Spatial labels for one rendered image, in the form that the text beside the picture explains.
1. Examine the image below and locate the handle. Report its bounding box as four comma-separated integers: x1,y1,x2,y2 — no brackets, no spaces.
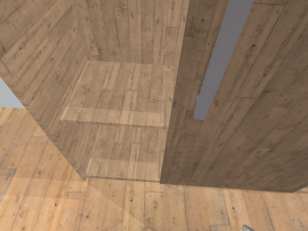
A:
193,0,254,120

